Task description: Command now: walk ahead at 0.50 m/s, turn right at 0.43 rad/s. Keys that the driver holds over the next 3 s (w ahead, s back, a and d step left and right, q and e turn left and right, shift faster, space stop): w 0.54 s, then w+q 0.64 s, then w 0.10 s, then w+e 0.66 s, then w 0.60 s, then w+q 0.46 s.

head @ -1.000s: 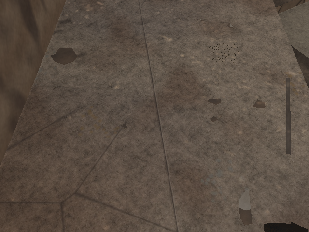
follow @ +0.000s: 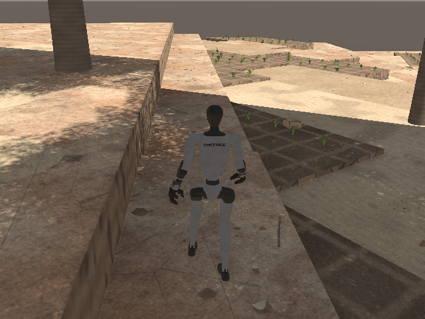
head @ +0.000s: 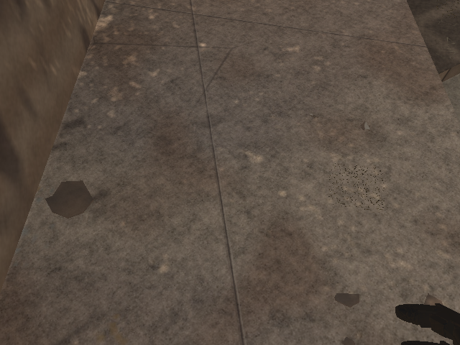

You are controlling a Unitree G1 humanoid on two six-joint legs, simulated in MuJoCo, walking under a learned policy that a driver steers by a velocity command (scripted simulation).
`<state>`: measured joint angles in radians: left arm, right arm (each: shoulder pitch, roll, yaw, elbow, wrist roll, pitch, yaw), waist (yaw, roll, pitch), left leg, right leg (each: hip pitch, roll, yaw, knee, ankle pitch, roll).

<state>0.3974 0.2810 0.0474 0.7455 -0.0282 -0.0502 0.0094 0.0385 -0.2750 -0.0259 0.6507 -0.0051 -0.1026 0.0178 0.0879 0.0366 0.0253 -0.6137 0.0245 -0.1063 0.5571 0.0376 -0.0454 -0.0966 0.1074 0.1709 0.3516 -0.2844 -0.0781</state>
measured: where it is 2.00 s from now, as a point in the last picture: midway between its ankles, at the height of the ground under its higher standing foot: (245, 152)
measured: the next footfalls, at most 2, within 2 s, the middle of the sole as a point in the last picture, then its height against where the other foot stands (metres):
left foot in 0.10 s outside the picture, level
right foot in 0.60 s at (321, 341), level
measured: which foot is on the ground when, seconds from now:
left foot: up 0.00-0.08, down 0.10-0.60, up 0.62-1.00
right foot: down 0.00-0.12, up 0.14-0.58, down 0.60-1.00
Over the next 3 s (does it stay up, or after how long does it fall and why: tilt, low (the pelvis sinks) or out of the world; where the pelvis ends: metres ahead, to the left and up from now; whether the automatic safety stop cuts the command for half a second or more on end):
stays up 1.63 0.02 0.00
